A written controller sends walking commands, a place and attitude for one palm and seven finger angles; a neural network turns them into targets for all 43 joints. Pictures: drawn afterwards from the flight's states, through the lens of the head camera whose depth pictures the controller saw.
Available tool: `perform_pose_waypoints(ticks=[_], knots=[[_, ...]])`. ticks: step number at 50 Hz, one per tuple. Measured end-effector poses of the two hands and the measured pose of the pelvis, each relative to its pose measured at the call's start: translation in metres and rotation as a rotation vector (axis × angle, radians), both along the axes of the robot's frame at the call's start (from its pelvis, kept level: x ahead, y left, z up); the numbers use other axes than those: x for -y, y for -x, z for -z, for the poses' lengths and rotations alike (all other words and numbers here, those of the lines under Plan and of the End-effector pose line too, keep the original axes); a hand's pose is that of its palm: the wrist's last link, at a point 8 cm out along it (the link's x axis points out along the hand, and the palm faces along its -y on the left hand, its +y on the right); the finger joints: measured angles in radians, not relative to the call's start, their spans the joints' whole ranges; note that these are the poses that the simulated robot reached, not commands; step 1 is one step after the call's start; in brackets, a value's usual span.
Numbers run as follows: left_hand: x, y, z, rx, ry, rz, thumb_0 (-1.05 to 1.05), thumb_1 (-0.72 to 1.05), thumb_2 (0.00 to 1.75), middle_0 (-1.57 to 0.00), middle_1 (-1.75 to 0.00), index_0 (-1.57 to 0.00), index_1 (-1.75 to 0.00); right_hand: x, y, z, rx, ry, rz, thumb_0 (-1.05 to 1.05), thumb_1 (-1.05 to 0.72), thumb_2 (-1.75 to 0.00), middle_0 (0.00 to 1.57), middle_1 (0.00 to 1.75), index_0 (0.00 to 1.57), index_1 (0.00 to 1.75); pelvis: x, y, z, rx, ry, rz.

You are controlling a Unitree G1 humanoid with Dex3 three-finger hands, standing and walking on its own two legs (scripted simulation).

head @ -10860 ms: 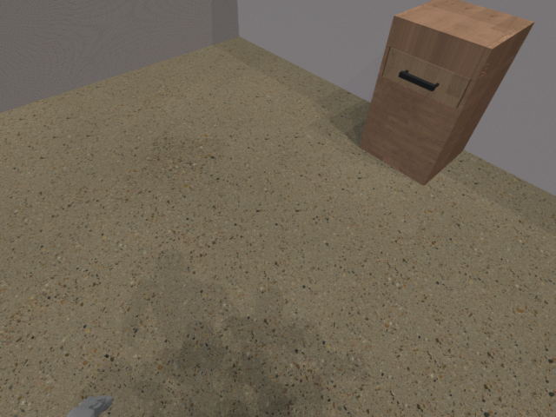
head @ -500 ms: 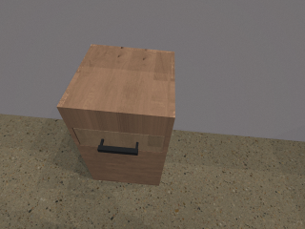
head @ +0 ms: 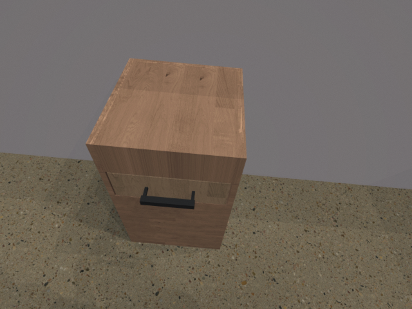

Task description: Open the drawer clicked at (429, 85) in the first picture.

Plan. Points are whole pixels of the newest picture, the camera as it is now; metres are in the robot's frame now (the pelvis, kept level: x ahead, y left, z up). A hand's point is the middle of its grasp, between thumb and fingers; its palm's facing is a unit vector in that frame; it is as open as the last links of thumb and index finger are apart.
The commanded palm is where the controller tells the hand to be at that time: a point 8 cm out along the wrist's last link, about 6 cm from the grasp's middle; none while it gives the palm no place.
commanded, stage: look again from close up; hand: left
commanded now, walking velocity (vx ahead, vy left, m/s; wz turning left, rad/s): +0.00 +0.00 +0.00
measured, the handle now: (168, 197) +0.47 +0.14 -0.25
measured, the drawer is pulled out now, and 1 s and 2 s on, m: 0.00 0.00 0.00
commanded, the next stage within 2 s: shuffle to correct the standing spot in 0.48 s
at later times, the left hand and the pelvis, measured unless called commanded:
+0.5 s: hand out of the picture -0.04 +0.15 -0.18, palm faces +0.03 -0.99 -0.17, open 7.4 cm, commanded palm none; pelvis +0.00 -0.01 +0.00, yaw +0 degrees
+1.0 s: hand out of the picture -0.02 +0.13 -0.18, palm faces -0.01 -0.98 -0.21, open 7.4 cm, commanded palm none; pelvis -0.03 -0.05 +0.00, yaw -1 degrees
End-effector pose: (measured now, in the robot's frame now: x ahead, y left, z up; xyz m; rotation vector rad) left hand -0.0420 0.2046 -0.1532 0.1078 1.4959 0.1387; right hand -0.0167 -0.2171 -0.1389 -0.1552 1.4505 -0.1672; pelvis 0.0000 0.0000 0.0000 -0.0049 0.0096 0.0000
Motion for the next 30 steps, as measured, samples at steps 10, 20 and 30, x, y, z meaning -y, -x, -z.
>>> perform_pose_waypoints(ticks=[10, 20, 30], knots=[[-0.003, -0.005, 0.000, 0.009, -0.007, 0.000, 0.01, 0.91, 0.90, -0.20, -0.30, -0.19, -0.30, -0.002, -0.001, 0.001, 0.007, 0.001, 0.007, 0.00, -0.91, -0.90, 0.20, 0.30, 0.20, 0.29, -0.002, -0.002, 0.000, 0.008, 0.000, 0.003], [0.000, -0.006, -0.002, 0.015, -0.012, 0.003, 0.00, 0.91, 0.90, -0.20, -0.30, -0.19, -0.30, -0.002, 0.004, 0.003, -0.005, -0.016, 0.015, 0.00, -0.91, -0.90, 0.20, 0.30, 0.20, 0.29, 0.002, -0.001, 0.000, 0.005, -0.005, 0.004], [0.010, -0.002, -0.004, -0.002, -0.011, -0.002, 0.00, 0.91, 0.90, -0.20, -0.30, -0.19, -0.30, 0.003, 0.008, 0.003, -0.023, -0.027, 0.019, 0.00, -0.91, -0.90, 0.20, 0.30, 0.20, 0.29, 0.010, -0.003, -0.001, 0.003, -0.006, 0.003]])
